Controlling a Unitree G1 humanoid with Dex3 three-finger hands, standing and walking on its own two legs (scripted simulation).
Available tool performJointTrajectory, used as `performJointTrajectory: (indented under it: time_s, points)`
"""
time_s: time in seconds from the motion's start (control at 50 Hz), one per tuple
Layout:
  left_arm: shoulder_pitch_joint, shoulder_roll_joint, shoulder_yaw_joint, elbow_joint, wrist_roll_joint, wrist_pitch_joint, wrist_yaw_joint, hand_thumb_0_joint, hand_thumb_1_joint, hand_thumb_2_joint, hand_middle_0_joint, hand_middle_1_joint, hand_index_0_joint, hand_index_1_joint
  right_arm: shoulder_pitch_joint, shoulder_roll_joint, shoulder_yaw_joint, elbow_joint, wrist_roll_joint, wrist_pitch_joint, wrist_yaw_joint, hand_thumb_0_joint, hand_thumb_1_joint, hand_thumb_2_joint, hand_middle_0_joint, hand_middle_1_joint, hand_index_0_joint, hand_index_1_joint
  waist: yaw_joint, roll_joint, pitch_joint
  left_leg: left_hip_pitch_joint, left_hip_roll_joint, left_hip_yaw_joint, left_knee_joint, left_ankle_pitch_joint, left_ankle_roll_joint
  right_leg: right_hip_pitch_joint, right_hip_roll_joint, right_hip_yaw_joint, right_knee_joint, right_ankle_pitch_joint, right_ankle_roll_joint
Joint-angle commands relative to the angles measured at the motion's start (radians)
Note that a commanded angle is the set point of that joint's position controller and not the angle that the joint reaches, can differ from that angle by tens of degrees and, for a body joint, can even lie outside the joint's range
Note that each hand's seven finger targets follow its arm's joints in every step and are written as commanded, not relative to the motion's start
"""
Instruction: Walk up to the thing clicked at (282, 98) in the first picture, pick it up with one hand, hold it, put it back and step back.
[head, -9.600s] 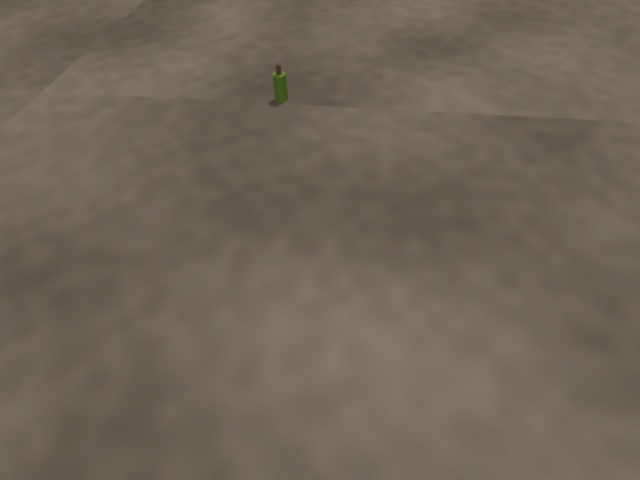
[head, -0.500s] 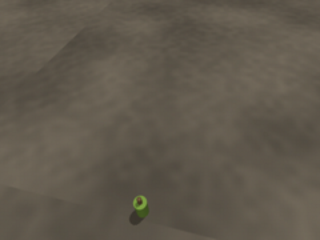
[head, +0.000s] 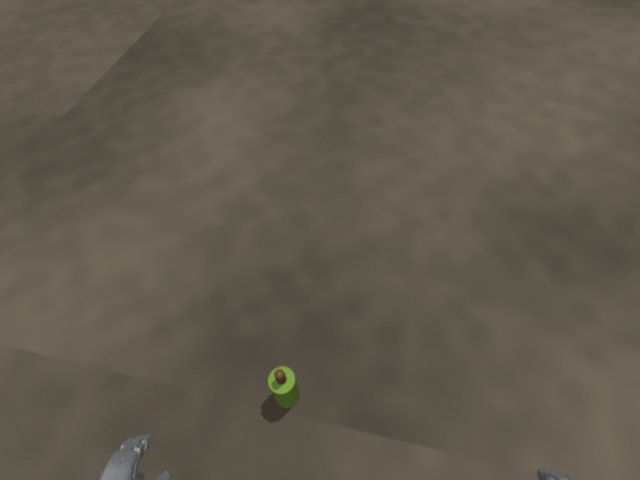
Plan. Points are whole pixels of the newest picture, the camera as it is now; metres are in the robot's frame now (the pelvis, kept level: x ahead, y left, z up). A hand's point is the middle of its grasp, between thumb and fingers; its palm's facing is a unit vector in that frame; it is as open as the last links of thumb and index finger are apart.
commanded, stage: go down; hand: left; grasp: from the side
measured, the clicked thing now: (283, 384) +0.41 +0.16 -0.67
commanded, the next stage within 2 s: none
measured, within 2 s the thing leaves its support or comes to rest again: neither
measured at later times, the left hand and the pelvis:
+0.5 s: hand (165, 448) +0.18 +0.27 -0.18, palm faces +0.05 -0.95 -0.31, open 16.6 cm; pelvis +0.02 +0.02 -0.04, yaw -1 degrees
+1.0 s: hand (160, 467) +0.16 +0.27 -0.19, palm faces +0.07 -0.94 -0.32, open 17.2 cm; pelvis +0.01 +0.02 -0.08, yaw +0 degrees
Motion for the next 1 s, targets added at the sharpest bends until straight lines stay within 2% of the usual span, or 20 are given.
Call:
performJointTrajectory:
  time_s: [0.0,0.04,0.06,0.1,0.12,0.16,0.24,0.34,0.4,0.46,0.52,0.58,0.6,0.62,0.68,0.7,0.76,0.8,0.84,0.98]
  points:
    - [-0.091,0.274,0.116,-0.037,0.056,-0.013,-0.009,0.0,0.26,0.259,-0.007,-0.076,-0.006,-0.074,0.057,-0.129,-0.064,-0.154,-0.007,-0.032,-0.024,0.0,-0.942,-0.913,0.2,0.3,0.2,0.3,-0.017,-0.054,-0.235,-0.078,-0.053,0.046,0.074,0.099,0.048,-0.024,-0.001,0.022,0.049,0.135,-0.003]
    - [-0.001,0.278,0.166,-0.075,0.082,0.006,-0.02,0.0,0.185,0.228,-0.017,-0.072,-0.014,-0.071,0.078,-0.122,-0.083,-0.191,-0.019,-0.034,-0.015,0.0,-0.914,-0.906,0.2,0.301,0.2,0.301,0.03,0.004,-0.307,-0.097,-0.062,0.049,0.114,0.141,0.039,-0.017,0.002,0.028,0.094,0.159,-0.012]
    - [0.009,0.27,0.172,-0.13,0.081,0.02,-0.015,0.0,0.122,0.199,-0.03,-0.067,-0.025,-0.067,0.077,-0.116,-0.084,-0.22,-0.018,-0.036,-0.015,0.0,-0.899,-0.9,0.2,0.3,0.2,0.3,0.037,0.028,-0.347,-0.081,-0.063,0.049,0.11,0.159,0.034,0.006,0.004,0.028,0.098,0.171,-0.014]
    - [0.04,0.217,0.145,-0.173,0.073,0.073,-0.008,0.0,0.037,0.18,-0.039,-0.074,-0.034,-0.073,0.06,-0.106,-0.078,-0.264,-0.013,-0.037,-0.016,0.0,-0.877,-0.893,0.2,0.3,0.2,0.3,0.028,0.04,-0.304,-0.097,-0.064,0.046,0.1,0.137,0.03,-0.023,0.007,0.025,0.081,0.138,-0.015]
    - [-0.022,0.228,0.144,-0.237,0.073,0.095,-0.002,0.0,-0.028,0.157,-0.043,-0.068,-0.038,-0.068,0.045,-0.105,-0.076,-0.282,-0.011,-0.04,-0.016,0.0,-0.882,-0.894,0.2,0.3,0.2,0.3,0.019,0.033,-0.291,-0.112,-0.059,0.043,0.109,0.123,0.031,-0.048,0.009,0.023,0.085,0.122,-0.014]
    - [-0.025,0.214,0.135,-0.248,0.072,0.138,0.0,0.0,-0.13,0.149,-0.044,-0.068,-0.036,-0.071,0.02,-0.104,-0.075,-0.319,-0.008,-0.047,-0.017,0.0,-0.881,-0.894,0.2,0.3,0.2,0.3,0.003,0.012,-0.233,-0.147,-0.05,0.038,0.13,0.083,0.03,-0.107,0.014,0.015,0.104,0.074,-0.015]
    - [0.009,0.173,0.122,-0.356,0.052,0.185,-0.006,0.0,-0.326,0.142,-0.05,-0.085,-0.038,-0.094,0.038,-0.092,-0.072,-0.357,-0.009,-0.069,-0.021,0.0,-0.831,-0.883,0.201,0.3,0.2,0.3,-0.012,-0.014,-0.238,-0.182,-0.037,0.029,0.179,0.046,0.031,-0.175,0.022,0.004,0.154,0.024,-0.012]
    - [0.048,0.176,0.145,-0.502,0.047,0.183,-0.011,0.0,-0.468,0.113,-0.06,-0.091,-0.044,-0.106,0.075,-0.088,-0.08,-0.378,-0.016,-0.098,-0.027,0.0,-0.828,-0.883,0.2,0.3,0.2,0.3,-0.027,0.013,-0.326,-0.212,-0.027,0.02,0.295,0.127,0.029,-0.237,0.021,0.007,0.28,0.103,-0.009]
    - [0.105,0.2,0.17,-0.608,0.049,0.192,-0.01,0.0,-0.52,0.103,-0.069,-0.091,-0.05,-0.109,0.076,-0.089,-0.082,-0.401,-0.018,-0.109,-0.032,0.0,-0.814,-0.879,0.2,0.3,0.2,0.3,-0.018,0.051,-0.376,-0.222,-0.02,0.009,0.341,0.179,0.022,-0.267,0.02,0.006,0.333,0.133,-0.011]
    - [0.163,0.196,0.169,-0.677,0.05,0.221,-0.013,0.0,-0.526,0.099,-0.07,-0.079,-0.05,-0.098,0.074,-0.087,-0.081,-0.418,-0.02,-0.114,-0.04,0.0,-0.796,-0.875,0.201,0.3,0.2,0.3,-0.019,0.057,-0.394,-0.238,-0.019,0.001,0.38,0.227,0.023,-0.279,0.018,0.006,0.363,0.165,-0.008]
    - [0.216,0.182,0.16,-0.728,0.046,0.256,-0.019,0.0,-0.541,0.095,-0.073,-0.08,-0.057,-0.095,0.067,-0.09,-0.079,-0.435,-0.022,-0.118,-0.044,0.0,-0.801,-0.876,0.201,0.3,0.2,0.3,-0.021,0.082,-0.378,-0.259,-0.01,-0.014,0.398,0.24,0.017,-0.325,0.02,-0.003,0.393,0.134,-0.012]
    - [0.249,0.165,0.145,-0.786,0.036,0.288,-0.025,0.0,-0.563,0.085,-0.075,-0.077,-0.061,-0.09,0.06,-0.085,-0.075,-0.461,-0.024,-0.126,-0.048,0.0,-0.808,-0.877,0.201,0.3,0.2,0.3,-0.034,0.078,-0.364,-0.291,-0.005,-0.024,0.416,0.209,0.018,-0.359,0.024,-0.012,0.417,0.101,-0.011]
    - [0.265,0.165,0.152,-0.8,0.035,0.298,-0.023,0.0,-0.54,0.098,-0.072,-0.079,-0.057,-0.092,0.06,-0.08,-0.074,-0.468,-0.023,-0.128,-0.052,0.0,-0.799,-0.875,0.201,0.3,0.2,0.3,-0.027,0.079,-0.357,-0.31,-0.011,-0.017,0.431,0.186,0.021,-0.366,0.02,-0.009,0.416,0.099,-0.008]
    - [0.273,0.154,0.142,-0.819,0.031,0.306,-0.025,0.0,-0.543,0.105,-0.067,-0.082,-0.053,-0.096,0.06,-0.08,-0.072,-0.479,-0.025,-0.13,-0.052,0.0,-0.803,-0.877,0.201,0.3,0.2,0.3,-0.039,0.066,-0.366,-0.316,-0.009,-0.021,0.438,0.178,0.022,-0.372,0.022,-0.01,0.427,0.092,-0.01]
    - [0.304,0.164,0.163,-0.868,0.023,0.325,-0.023,0.0,-0.561,0.106,-0.065,-0.08,-0.051,-0.095,0.058,-0.074,-0.068,-0.498,-0.025,-0.139,-0.057,0.0,-0.813,-0.879,0.201,0.3,0.2,0.3,-0.027,0.077,-0.374,-0.357,-0.008,-0.031,0.462,0.149,0.024,-0.398,0.021,-0.013,0.455,0.067,-0.011]
    - [0.305,0.153,0.155,-0.885,0.022,0.328,-0.023,0.0,-0.559,0.099,-0.066,-0.076,-0.05,-0.092,0.059,-0.075,-0.07,-0.51,-0.026,-0.142,-0.057,0.0,-0.816,-0.88,0.201,0.3,0.2,0.3,-0.04,0.06,-0.383,-0.363,-0.007,-0.032,0.471,0.144,0.027,-0.402,0.022,-0.012,0.461,0.064,-0.01]
    - [0.322,0.177,0.181,-0.928,0.018,0.332,-0.019,0.0,-0.534,0.124,-0.061,-0.082,-0.046,-0.099,0.06,-0.069,-0.069,-0.522,-0.027,-0.149,-0.065,0.0,-0.816,-0.881,0.201,0.3,0.2,0.3,-0.032,0.065,-0.4,-0.392,-0.014,-0.029,0.501,0.127,0.03,-0.414,0.02,-0.011,0.479,0.065,-0.008]
    - [0.335,0.167,0.173,-0.932,0.017,0.332,-0.02,0.0,-0.523,0.136,-0.059,-0.089,-0.043,-0.106,0.06,-0.066,-0.066,-0.529,-0.029,-0.153,-0.07,0.0,-0.827,-0.884,0.201,0.3,0.2,0.3,-0.044,0.057,-0.396,-0.408,-0.013,-0.028,0.511,0.103,0.031,-0.432,0.023,-0.011,0.492,0.051,-0.009]
    - [0.335,0.19,0.197,-0.964,0.014,0.327,-0.018,0.0,-0.515,0.139,-0.053,-0.08,-0.035,-0.099,0.058,-0.063,-0.066,-0.536,-0.03,-0.158,-0.076,0.0,-0.839,-0.888,0.201,0.3,0.2,0.3,-0.034,0.084,-0.411,-0.421,-0.016,-0.025,0.526,0.084,0.03,-0.452,0.021,-0.009,0.504,0.036,-0.01]
    - [0.385,0.181,0.216,-0.965,-0.003,0.31,-0.025,0.0,-0.492,0.14,-0.047,-0.075,-0.031,-0.091,0.055,-0.056,-0.061,-0.549,-0.03,-0.174,-0.089,0.0,-0.86,-0.892,0.201,0.3,0.2,0.3,-0.032,0.058,-0.385,-0.503,-0.024,-0.023,0.551,-0.036,0.039,-0.485,0.021,-0.008,0.515,-0.049,-0.011]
